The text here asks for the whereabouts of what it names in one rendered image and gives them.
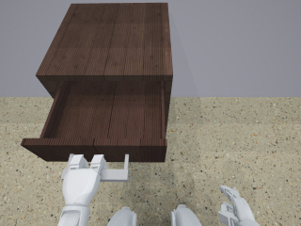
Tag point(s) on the robot left forearm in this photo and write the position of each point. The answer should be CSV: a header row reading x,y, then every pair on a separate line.
x,y
74,215

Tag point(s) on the robot left thigh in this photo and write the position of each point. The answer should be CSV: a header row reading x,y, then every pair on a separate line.
x,y
123,218

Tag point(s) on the drawer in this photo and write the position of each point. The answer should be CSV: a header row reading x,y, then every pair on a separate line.
x,y
112,118

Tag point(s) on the cabinet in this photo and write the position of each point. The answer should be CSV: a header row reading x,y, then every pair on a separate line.
x,y
111,42

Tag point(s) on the right robot hand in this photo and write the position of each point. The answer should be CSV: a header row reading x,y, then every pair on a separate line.
x,y
232,215

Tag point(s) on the handle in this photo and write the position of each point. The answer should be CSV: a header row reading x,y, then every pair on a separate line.
x,y
107,175

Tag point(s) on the robot right shin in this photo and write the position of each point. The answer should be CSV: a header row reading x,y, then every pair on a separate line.
x,y
181,206

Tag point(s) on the left robot hand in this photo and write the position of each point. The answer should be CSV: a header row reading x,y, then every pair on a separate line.
x,y
80,184

